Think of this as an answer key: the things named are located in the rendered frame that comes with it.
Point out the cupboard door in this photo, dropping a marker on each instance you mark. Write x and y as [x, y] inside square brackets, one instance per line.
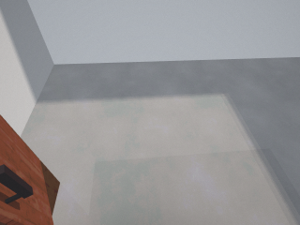
[17, 156]

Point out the handle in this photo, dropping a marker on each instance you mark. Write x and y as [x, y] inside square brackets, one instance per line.
[14, 182]

